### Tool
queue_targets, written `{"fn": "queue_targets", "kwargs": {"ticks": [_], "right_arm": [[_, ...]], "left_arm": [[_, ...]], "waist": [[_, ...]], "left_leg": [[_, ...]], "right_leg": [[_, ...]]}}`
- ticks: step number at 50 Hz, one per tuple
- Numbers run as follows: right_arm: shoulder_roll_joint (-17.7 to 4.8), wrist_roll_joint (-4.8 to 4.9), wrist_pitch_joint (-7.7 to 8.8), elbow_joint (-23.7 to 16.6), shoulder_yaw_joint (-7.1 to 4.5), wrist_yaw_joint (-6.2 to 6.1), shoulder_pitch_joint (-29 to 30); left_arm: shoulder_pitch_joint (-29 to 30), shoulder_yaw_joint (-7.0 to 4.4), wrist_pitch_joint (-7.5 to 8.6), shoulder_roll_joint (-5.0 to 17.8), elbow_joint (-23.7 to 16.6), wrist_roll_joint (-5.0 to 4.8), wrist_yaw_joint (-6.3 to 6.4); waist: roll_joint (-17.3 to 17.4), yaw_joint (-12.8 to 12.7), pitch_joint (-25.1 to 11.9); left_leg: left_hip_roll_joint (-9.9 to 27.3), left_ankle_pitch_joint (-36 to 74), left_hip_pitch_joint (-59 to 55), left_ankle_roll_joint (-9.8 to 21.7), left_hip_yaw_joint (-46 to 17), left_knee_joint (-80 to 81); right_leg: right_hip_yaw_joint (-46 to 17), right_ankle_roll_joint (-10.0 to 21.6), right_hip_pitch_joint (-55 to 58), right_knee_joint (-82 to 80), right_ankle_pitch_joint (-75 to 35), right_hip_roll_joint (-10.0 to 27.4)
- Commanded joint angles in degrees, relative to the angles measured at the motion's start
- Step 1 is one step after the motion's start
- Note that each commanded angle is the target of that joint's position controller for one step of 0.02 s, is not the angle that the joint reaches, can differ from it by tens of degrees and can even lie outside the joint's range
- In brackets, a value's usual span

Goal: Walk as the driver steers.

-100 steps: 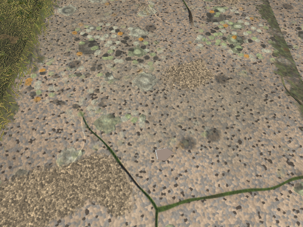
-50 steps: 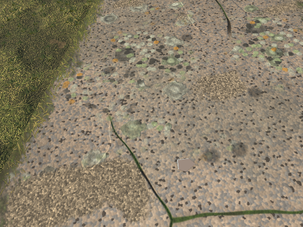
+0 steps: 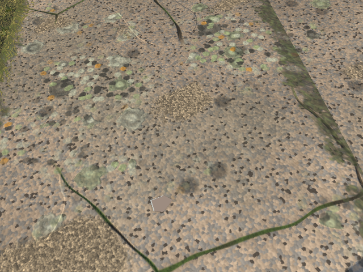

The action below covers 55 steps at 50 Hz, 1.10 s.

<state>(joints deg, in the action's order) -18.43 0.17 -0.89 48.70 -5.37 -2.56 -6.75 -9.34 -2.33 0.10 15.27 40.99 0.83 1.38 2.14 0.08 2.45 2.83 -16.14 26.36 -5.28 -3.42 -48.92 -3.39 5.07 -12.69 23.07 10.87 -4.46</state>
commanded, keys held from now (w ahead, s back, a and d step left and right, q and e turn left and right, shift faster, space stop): q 0.12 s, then w+q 0.44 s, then w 0.04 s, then w+e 0.40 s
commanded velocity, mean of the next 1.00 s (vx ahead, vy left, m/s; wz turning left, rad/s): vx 0.32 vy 0.00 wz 0.17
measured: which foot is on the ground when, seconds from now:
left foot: up 0.00-0.12, down 0.14-0.26, up 0.28-0.46, down 0.48-1.00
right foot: down 0.00-0.48, up 0.50-0.98, down 1.00-1.00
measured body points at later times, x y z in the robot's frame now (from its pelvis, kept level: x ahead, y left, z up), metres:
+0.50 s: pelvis +0.10 +0.11 -0.03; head +0.13 +0.14 +0.42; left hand +0.08 +0.41 -0.15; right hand +0.33 -0.13 -0.11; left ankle +0.13 +0.21 -0.75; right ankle +0.01 -0.06 -0.74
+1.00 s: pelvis +0.37 +0.21 -0.03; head +0.40 +0.24 +0.42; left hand +0.53 +0.49 -0.12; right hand +0.45 -0.08 -0.14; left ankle +0.13 +0.22 -0.74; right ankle +0.52 +0.17 -0.75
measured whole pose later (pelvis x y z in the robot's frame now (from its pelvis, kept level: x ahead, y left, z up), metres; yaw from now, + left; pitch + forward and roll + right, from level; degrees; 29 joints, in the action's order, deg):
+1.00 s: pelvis +0.37 +0.21 -0.03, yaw +12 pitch +3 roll +0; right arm -18.1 -0.7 2.2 45.0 -2.9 -2.5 -21.8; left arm -3.1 -1.8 5.4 15.5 38.7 -1.3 -4.8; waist -1.6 3.2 1.0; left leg -3.8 -27.5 -7.9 3.8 5.2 -20.1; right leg 4.2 6.0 -31.0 28.6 0.6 -2.9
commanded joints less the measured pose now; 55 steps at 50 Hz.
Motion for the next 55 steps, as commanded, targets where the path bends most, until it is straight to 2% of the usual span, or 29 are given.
{"fn": "queue_targets", "kwargs": {"ticks": [1, 6, 8, 10, 11, 13, 14, 16, 20, 23, 24, 25, 26, 27, 28, 29, 30, 31, 34, 38, 44, 47, 49, 50, 51, 52, 53, 54, 55], "right_arm": [[-2.9, -0.01, 1.13, -2.6, 0.23, 0.7, 1.3], [-5.8, 0.19, 2.17, -3.5, 0.11, 1.3, 0.0], [-8.3, 0.14, 2.14, -3.7, -0.06, 1.29, -1.4], [-7.1, 2.01, 1.93, -2.7, -0.34, 1.66, -3.3], [-5.7, 1.83, 2.31, -3.2, 0.0, 1.76, -2.9], [-3.0, 2.24, 3.8, -6.0, 0.88, 2.37, 2.0], [-1.8, 2.0, 4.45, -7.2, 1.3, 2.91, 3.5], [-3.7, 1.81, 4.81, -8.6, 0.99, 3.84, 5.1], [-2.5, 2.24, 4.11, -8.7, 1.87, 5.39, 2.5], [-4.5, 1.62, 3.56, -4.8, 0.26, 5.6, -9.9], [-7.8, 1.83, 3.12, -3.4, -1.62, 4.98, -17.0], [-13.4, 1.99, 2.82, -2.9, -3.13, 3.75, -24.3], [-16.4, 0.9, 4.14, -6.8, -2.42, 4.18, -21.8], [-12.4, 0.76, 5.06, -7.8, -1.51, 4.55, -18.4], [-10.1, 0.83, 5.49, -8.2, -0.79, 4.51, -16.0], [-8.0, 0.73, 5.51, -9.0, -0.04, 4.44, -12.4], [-6.8, 0.15, 5.45, -10.0, 0.49, 4.24, -9.4], [-5.9, -0.46, 5.38, -10.7, 0.99, 3.93, -7.7], [-6.5, -0.26, 5.93, -10.3, 0.93, 3.16, -9.1], [-6.6, -0.36, 5.81, -9.0, 1.18, 2.01, -11.2], [-7.6, -0.32, 5.38, -6.2, 0.6, 1.31, -15.5], [-8.9, -0.56, 4.27, -6.5, 0.15, 0.15, -15.4], [-10.3, -1.21, 2.96, -7.4, -0.14, -0.91, -14.5], [-10.8, -1.09, 2.88, -8.4, -0.14, -0.99, -11.9], [-6.9, -2.73, 3.9, -10.3, 1.21, -0.73, -14.2], [-2.1, -1.69, 5.54, -11.4, 3.0, 0.71, -19.5], [-7.2, 0.73, 7.59, -12.6, 2.12, 2.26, -12.3], [-7.7, 2.4, 8.7, -15.2, 2.18, 3.05, -7.0], [-6.8, 1.24, 9.29, -15.5, 2.55, 3.11, -5.5]], "left_arm": [[1.0, -1.04, 0.67, 6.3, -1.6, 0.94, -0.32], [1.4, -1.8, 0.07, 9.5, 0.8, -0.39, -0.34], [-1.3, -2.05, 0.29, 9.2, 0.5, 0.34, 0.15], [1.3, -2.11, 0.64, 8.2, -1.3, 0.23, 0.21], [1.2, -2.21, 0.85, 7.9, -1.6, -0.62, 0.25], [-4.1, -3.14, 1.68, 10.2, -0.5, -1.79, 0.26], [-5.4, -3.8, 2.15, 11.7, 0.2, -1.54, 0.33], [-7.1, -3.68, 3.28, 10.3, 0.2, -0.73, 0.29], [-2.1, -4.27, 2.76, 11.9, -0.7, -1.72, -0.78], [0.0, -4.27, 2.6, 12.0, -0.9, -2.37, -1.3], [-1.4, -3.5, 3.1, 9.7, -0.7, -1.89, -1.3], [0.3, -1.93, 3.77, 5.0, -2.7, 0.33, -1.35], [0.0, -1.05, 5.55, 3.3, -6.2, -0.69, -1.33], [2.6, -2.14, 6.76, 8.6, -6.0, -3.61, -1.81], [3.2, -2.26, 7.52, 9.8, -6.3, -3.96, -2.07], [1.7, -2.37, 7.66, 9.8, -4.7, -2.58, -1.77], [0.3, -2.73, 7.46, 10.1, -3.8, -1.08, -1.62], [-1.3, -3.0, 6.78, 10.3, -2.8, -0.85, -2.05], [-1.6, -2.51, 5.22, 8.1, -1.8, -0.83, -2.65], [5.0, -1.15, 5.39, 5.1, -3.6, -1.71, -3.41], [13.6, -0.32, 6.16, 4.1, -6.8, -2.56, -5.81], [11.7, -1.02, 6.38, 5.6, -7.1, -2.07, -6.61], [1.7, -2.7, 5.82, 9.2, -5.1, -2.15, -6.09], [-7.4, -3.77, 5.68, 11.3, -3.8, -2.24, -5.28], [-15.4, -4.84, 4.85, 15.8, -2.6, -1.75, -4.35], [-15.7, -4.91, 5.14, 15.9, -2.4, -2.2, -4.51], [-15.2, -4.34, 4.59, 12.2, -2.6, -2.46, -3.63], [-11.4, -3.75, 4.34, 10.8, -3.5, -2.08, -3.0], [-7.2, -3.28, 4.31, 9.6, -4.3, -1.83, -2.91]], "waist": [[-9.3, -1.8, -4.1], [-6.7, -0.1, -2.2], [-2.4, -1.9, -5.3], [0.1, -2.2, -3.9], [-0.6, -2.4, -1.2], [-4.3, -4.8, 3.1], [-8.0, -4.5, 3.8], [-6.1, -5.3, 3.4], [-5.9, -2.8, 1.2], [-5.6, 3.7, -4.8], [-2.5, 7.0, -8.4], [11.3, 9.4, -8.8], [14.5, 6.3, -15.0], [4.6, 7.0, -10.4], [3.1, 5.5, -5.7], [-0.4, 3.2, -2.7], [0.3, 1.3, -1.5], [2.1, 0.0, -1.3], [1.2, 0.1, -1.8], [1.3, 2.6, 0.0], [0.4, 5.5, 3.4], [3.0, 3.1, -1.1], [5.6, -2.2, -8.2], [4.4, -7.9, -12.2], [-6.8, -8.7, -19.7], [-16.3, -5.0, -28.2], [-7.2, -8.7, -24.6], [-4.2, -7.2, -14.6], [2.2, -3.8, -7.4]], "left_leg": [[1.9, 0.2, -5.7, -0.1, 0.9, 8.1], [0.3, 8.0, -10.2, 2.8, 2.8, 22.5], [2.3, 17.7, -13.8, 5.4, -0.6, 20.1], [0.6, -5.4, -8.0, 9.7, -2.3, 18.9], [0.8, -15.2, -1.7, 10.8, -3.9, 19.7], [-0.3, -13.0, 11.5, 10.9, -1.3, 12.9], [-0.2, -8.9, 14.7, 10.3, 2.5, 5.9], [3.3, -15.6, 19.6, 10.4, -0.2, -3.5], [3.9, -7.2, 8.5, 9.0, 4.3, 3.5], [-5.8, 5.0, -18.4, 8.6, 13.6, 13.0], [-6.7, 4.2, -29.1, 10.6, 11.5, 14.1], [5.9, -1.3, -37.9, 16.6, -11.3, 21.4], [18.3, -13.1, -42.7, 27.0, -46.9, 35.6], [19.4, -18.8, -41.0, 26.9, -44.8, 38.2], [17.6, -16.4, -36.5, 25.0, -37.5, 37.2], [14.9, -9.0, -30.6, 22.6, -29.8, 36.1], [12.2, -1.6, -25.5, 21.0, -23.9, 36.1], [10.4, 4.7, -22.7, 19.8, -19.0, 37.1], [7.8, 24.3, -21.9, 18.4, -8.3, 38.1], [4.2, 28.1, -20.6, 13.6, 1.3, 40.3], [8.2, 31.3, -29.8, 11.7, 4.7, 40.1], [9.1, 59.1, -36.4, 10.3, 6.4, 30.6], [8.9, 75.6, -37.7, 9.1, 7.0, 15.4], [7.9, 71.4, -29.2, 8.0, 8.6, 2.4], [2.7, 34.6, -10.0, 5.9, 8.8, -18.9], [-8.9, -17.9, 13.0, 1.8, -0.3, -37.6], [-5.1, -12.7, 18.7, 4.1, -6.8, -38.4], [-2.3, -8.4, 21.5, 5.1, -6.0, -34.1], [-0.4, -5.7, 19.3, 5.8, -4.2, -27.8]], "right_leg": [[-9.5, 7.0, 1.8, -8.0, -3.6, 14.0], [-9.2, 5.2, 4.0, -3.1, -10.5, 14.4], [-6.5, 2.4, 3.6, -0.7, 3.3, 10.7], [-2.7, 1.7, 1.9, 0.7, 22.6, 6.5], [-4.7, 2.7, 2.9, 0.1, 27.1, 8.4], [-15.8, 7.3, 10.6, -7.3, 32.8, 17.8], [-21.7, 9.8, 12.9, -10.4, 31.6, 24.0], [-23.6, 11.8, 15.6, -10.7, 19.1, 28.3], [-5.5, 6.4, 11.1, -11.2, 1.7, 22.0], [8.5, 1.1, -1.1, 2.8, -12.5, 14.7], [12.9, -1.8, -6.3, 16.2, -16.2, 12.4], [13.8, -6.4, -21.8, 38.9, 10.3, 8.0], [2.2, -7.2, -34.4, 51.0, 25.3, 0.6], [-2.3, -5.9, -40.3, 54.6, 20.6, 4.7], [-1.4, -4.2, -41.2, 51.6, 15.0, 7.2], [-1.0, -4.0, -37.7, 47.5, 10.3, 9.8], [-1.1, -4.1, -33.4, 42.6, 6.3, 11.2], [-0.6, -4.4, -29.8, 40.3, 3.4, 12.0], [2.2, -6.1, -28.3, 34.8, -4.5, 11.4], [4.6, -6.0, -25.5, 19.3, -17.8, 9.4], [5.0, -3.0, -27.6, 6.7, -19.7, 6.0], [8.6, -0.2, -23.8, 6.8, -11.5, 1.5], [10.1, 2.5, -13.0, 8.1, -6.0, -1.7], [6.8, 5.2, 1.7, 4.7, -10.9, -0.1], [-9.6, 11.4, 24.1, 9.7, -15.6, 12.1], [-43.0, 23.1, 42.1, 3.0, -1.7, 25.1], [-40.5, 18.9, 38.7, -3.3, 9.7, 22.0], [-33.3, 16.3, 29.3, -5.6, 11.9, 20.7], [-28.9, 14.6, 17.5, -8.1, 7.1, 18.3]]}}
